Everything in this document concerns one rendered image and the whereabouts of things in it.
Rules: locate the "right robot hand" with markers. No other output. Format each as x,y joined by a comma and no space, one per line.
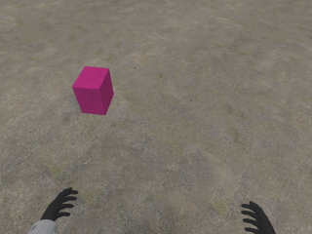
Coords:
261,221

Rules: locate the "left robot forearm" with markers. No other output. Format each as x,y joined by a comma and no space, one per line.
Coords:
44,226

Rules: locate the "carton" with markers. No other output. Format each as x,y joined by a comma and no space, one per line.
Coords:
93,90

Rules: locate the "left robot hand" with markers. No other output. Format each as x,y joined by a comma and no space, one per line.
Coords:
53,211

